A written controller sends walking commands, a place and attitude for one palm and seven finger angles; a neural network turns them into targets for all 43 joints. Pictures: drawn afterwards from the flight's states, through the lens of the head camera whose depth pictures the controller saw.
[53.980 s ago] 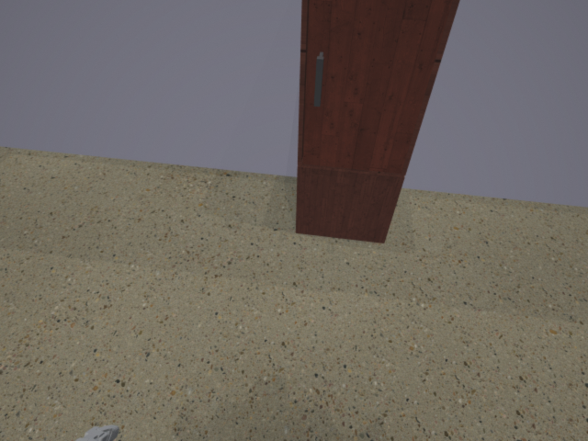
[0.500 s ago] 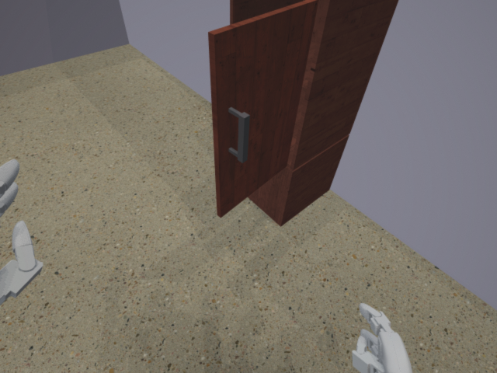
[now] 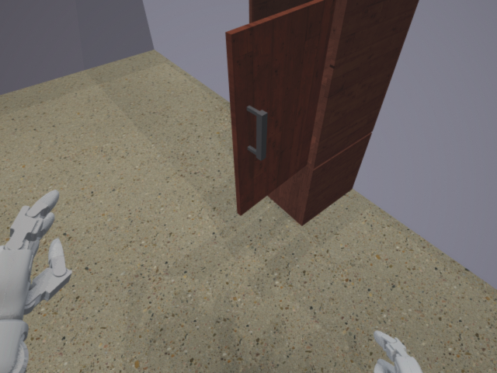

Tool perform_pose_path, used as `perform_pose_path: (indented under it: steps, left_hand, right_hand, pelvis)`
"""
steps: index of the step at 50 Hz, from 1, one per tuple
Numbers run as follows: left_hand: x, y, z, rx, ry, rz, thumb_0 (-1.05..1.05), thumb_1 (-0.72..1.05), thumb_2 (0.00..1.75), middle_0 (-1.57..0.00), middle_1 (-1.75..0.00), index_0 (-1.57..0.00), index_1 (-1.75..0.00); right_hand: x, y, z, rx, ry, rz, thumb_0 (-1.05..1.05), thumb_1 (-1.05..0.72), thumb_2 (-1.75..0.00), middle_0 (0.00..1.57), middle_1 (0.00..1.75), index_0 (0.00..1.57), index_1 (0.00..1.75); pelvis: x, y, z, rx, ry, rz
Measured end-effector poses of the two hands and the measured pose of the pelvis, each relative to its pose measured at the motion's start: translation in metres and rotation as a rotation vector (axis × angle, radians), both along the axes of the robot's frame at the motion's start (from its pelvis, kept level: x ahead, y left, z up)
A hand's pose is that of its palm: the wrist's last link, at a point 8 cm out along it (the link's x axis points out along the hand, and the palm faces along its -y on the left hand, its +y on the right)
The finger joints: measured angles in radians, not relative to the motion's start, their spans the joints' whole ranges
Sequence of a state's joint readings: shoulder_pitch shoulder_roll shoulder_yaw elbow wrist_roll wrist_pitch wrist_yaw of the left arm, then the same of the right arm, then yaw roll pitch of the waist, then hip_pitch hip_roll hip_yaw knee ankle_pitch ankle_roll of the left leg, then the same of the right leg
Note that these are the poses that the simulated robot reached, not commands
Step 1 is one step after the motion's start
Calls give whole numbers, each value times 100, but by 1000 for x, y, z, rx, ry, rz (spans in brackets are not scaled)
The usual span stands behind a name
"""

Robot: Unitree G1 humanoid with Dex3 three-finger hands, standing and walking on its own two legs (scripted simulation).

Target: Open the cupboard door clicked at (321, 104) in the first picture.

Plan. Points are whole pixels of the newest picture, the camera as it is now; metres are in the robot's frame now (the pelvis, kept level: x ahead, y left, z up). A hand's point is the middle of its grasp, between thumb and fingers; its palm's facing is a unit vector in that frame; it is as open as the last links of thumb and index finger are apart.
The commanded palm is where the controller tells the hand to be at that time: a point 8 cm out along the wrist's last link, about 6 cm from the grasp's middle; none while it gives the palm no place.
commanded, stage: let the arm hang, fingers relaxed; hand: left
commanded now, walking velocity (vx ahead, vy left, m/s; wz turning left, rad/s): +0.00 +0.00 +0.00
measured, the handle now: (256, 133) +0.68 +0.03 +0.00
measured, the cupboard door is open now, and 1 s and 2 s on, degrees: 95 95 95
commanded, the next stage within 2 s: look to check the result in 1.04 s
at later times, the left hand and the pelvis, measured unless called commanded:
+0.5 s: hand out of the picture -0.03 +0.18 -0.17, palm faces +0.04 -0.97 -0.23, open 7.3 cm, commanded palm none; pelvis +0.01 -0.02 +0.00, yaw +1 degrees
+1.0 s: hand out of the picture +0.07 +0.16 -0.17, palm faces +0.01 -0.98 -0.20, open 7.4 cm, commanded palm none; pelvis +0.03 -0.02 +0.01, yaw +0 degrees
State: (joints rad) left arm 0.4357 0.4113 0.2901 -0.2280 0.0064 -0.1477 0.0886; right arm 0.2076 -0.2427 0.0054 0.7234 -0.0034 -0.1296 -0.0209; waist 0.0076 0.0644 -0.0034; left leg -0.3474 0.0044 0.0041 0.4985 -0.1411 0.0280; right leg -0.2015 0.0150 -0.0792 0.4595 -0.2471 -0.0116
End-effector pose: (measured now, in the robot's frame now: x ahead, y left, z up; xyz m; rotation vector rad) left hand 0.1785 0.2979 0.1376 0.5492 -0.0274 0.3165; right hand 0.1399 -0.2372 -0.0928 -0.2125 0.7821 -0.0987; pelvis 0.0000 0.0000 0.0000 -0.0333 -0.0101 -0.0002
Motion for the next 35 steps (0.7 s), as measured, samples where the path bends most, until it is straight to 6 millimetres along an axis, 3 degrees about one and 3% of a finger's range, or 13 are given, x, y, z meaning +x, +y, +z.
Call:
perform_pose_path:
  steps: [3,7,10,12,15,18,24,29,35]
  left_hand:
    - [4,2,-89,-120,371,55,1,90,90,-20,-30,-20,-30]
    - [-36,-28,-195,-279,799,85,1,91,90,-19,-30,-19,-30]
    - [-78,-61,-251,-403,1022,91,2,91,90,-19,-30,-20,-30]
    - [-106,-84,-276,-478,1143,96,2,91,89,-20,-30,-20,-30]
    - [-141,-89,-291,-533,1243,174,1,96,89,-20,-30,-20,-30]
    - [-172,-87,-293,-553,1322,231,1,97,89,-20,-30,-20,-30]
    - [-210,-71,-278,-523,1409,339,1,94,89,-20,-30,-20,-30]
    - [-209,-58,-267,-476,1405,381,1,92,89,-20,-30,-20,-30]
    - [-181,-55,-263,-451,1345,361,1,91,90,-19,-30,-20,-30]
  right_hand:
    - [-4,-13,-22,3,80,-6,1,-90,-90,20,30,21,30]
    - [-28,-29,-33,-17,183,-47,1,-91,-90,20,30,20,30]
    - [-57,-39,-33,-52,294,-74,1,-91,-90,20,30,20,30]
    - [-79,-43,-32,-75,379,-92,1,-91,-90,20,30,20,30]
    - [-109,-44,-30,-92,503,-105,1,-91,-90,20,30,20,30]
    - [-130,-41,-32,-88,594,-114,1,-91,-90,20,30,20,30]
    - [-140,-28,-43,-29,644,-122,1,-91,-90,20,30,20,30]
    - [-128,-16,-53,23,610,-118,1,-91,-90,20,30,20,30]
    - [-111,-9,-56,52,568,-111,0,-91,-90,20,30,20,30]
  pelvis:
    - [-3,3,-6,8,1,-3]
    - [-4,-1,-9,23,-10,-7]
    - [-3,-8,-10,27,-21,-1]
    - [-1,-11,-9,27,-24,3]
    - [0,-17,-6,20,-22,14]
    - [1,-20,-3,14,-19,21]
    - [5,-19,1,13,-28,20]
    - [8,-18,3,18,-37,13]
    - [13,-19,4,25,-40,4]
